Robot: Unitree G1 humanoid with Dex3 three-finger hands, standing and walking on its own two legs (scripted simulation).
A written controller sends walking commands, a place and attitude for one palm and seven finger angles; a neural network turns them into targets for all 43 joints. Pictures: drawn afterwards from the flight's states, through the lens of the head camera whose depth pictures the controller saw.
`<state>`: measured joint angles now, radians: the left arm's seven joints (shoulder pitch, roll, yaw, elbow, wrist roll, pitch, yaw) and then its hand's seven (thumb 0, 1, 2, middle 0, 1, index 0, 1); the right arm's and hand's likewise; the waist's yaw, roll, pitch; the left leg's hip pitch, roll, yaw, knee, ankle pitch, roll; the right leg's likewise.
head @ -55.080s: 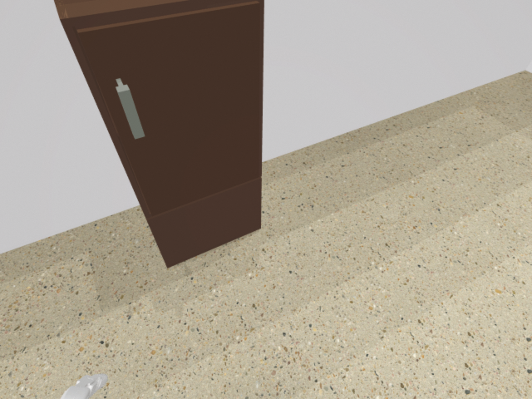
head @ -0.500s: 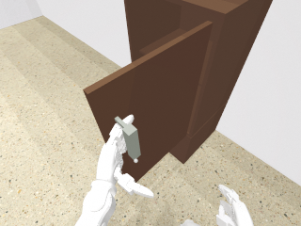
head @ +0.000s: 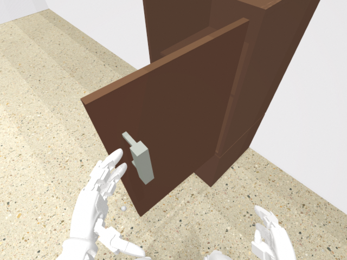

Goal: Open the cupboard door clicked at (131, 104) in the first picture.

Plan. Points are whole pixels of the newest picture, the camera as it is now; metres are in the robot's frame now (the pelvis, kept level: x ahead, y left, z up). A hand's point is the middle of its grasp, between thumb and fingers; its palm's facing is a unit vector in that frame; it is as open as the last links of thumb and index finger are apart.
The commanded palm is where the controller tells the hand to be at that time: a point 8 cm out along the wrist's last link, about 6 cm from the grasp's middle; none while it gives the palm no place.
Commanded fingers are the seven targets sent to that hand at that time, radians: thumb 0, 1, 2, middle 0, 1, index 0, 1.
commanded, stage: slide the hand sideways off the handle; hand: left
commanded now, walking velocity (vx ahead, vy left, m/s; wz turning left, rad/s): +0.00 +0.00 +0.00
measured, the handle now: (137, 158) +0.31 +0.10 +0.08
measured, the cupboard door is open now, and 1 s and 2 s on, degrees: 87 87 87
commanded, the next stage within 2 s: draw the hand back to the body in 0.34 s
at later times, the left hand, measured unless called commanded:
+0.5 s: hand (100, 220) +0.18 +0.15 +0.08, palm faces -0.04 -1.00 -0.01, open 16.3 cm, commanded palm +0.15 +0.21 +0.09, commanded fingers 0.00 -0.50 0.30 -0.15 -0.30 -0.15 -0.30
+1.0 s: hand (54, 210) +0.18 +0.21 +0.13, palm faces +0.08 -0.98 -0.19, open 16.0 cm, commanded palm +0.14 +0.26 +0.15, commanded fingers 0.00 -0.19 0.44 -0.16 -0.30 -0.16 -0.30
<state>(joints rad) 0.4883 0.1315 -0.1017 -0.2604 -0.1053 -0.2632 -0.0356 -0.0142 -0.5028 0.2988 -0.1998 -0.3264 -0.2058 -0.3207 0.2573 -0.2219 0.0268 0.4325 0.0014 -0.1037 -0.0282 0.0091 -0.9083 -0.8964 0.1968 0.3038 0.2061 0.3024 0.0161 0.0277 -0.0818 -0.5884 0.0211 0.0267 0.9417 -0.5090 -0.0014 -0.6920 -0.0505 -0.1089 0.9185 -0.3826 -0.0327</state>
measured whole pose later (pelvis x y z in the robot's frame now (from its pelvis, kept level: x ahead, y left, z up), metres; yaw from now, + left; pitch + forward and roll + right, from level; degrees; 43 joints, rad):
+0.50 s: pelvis +0.00 +0.01 -0.01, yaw +1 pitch +10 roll -1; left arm 0.59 0.18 0.01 -0.33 -0.22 -0.29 -0.19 -0.01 -0.50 0.30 -0.15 -0.30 -0.15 -0.30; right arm 0.27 -0.24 0.01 0.42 0.03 -0.15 -0.06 0.01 -0.91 -0.90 0.20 0.30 0.21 0.30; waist 0.02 0.04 -0.10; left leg -0.66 0.02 0.00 1.04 -0.55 0.01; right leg -0.74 -0.05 -0.13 0.98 -0.41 -0.02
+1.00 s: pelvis +0.01 +0.02 +0.01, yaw +0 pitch +4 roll -2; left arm 0.59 0.28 0.14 -0.47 -0.19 -0.09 -0.11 -0.01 -0.44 0.33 -0.16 -0.30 -0.16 -0.30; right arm 0.29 -0.23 0.05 0.46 0.04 -0.18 -0.08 0.01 -0.91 -0.90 0.20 0.30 0.21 0.30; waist 0.05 0.05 -0.10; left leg -0.45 0.02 0.02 0.88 -0.50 0.02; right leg -0.53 -0.05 -0.12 0.81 -0.35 0.00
